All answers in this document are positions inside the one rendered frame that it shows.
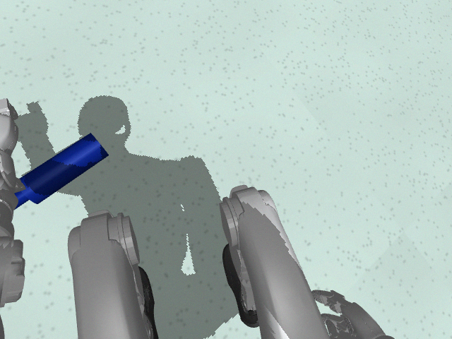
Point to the right robot foot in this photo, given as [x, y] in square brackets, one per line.
[249, 318]

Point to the left robot foot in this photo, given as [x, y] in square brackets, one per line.
[149, 304]

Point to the left robot arm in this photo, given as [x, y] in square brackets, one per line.
[12, 263]

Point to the bottle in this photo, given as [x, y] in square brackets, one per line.
[61, 169]

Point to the left robot hand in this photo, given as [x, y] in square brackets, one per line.
[9, 133]

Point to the right robot hand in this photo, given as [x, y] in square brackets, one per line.
[354, 323]

